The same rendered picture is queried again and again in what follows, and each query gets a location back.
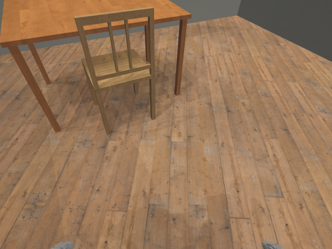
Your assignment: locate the chair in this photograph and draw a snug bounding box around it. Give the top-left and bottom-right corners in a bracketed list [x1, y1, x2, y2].
[74, 7, 156, 135]

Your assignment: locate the table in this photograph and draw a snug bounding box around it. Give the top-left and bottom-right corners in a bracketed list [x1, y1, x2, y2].
[0, 0, 191, 132]

